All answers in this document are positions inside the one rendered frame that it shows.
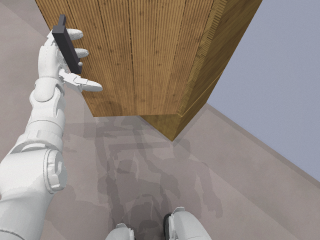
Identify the robot left thigh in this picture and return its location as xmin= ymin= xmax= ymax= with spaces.
xmin=105 ymin=227 xmax=135 ymax=240

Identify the right robot shin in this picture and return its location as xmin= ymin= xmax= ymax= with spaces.
xmin=169 ymin=207 xmax=185 ymax=240

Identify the robot left hand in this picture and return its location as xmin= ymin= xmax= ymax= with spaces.
xmin=38 ymin=28 xmax=103 ymax=93

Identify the handle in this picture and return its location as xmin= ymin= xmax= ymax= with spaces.
xmin=51 ymin=14 xmax=82 ymax=74

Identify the left robot forearm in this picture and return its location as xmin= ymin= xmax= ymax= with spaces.
xmin=0 ymin=77 xmax=66 ymax=196

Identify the cupboard door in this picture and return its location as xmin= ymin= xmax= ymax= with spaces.
xmin=35 ymin=0 xmax=214 ymax=117

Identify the robot left upper arm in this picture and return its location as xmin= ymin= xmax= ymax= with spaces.
xmin=0 ymin=148 xmax=68 ymax=240

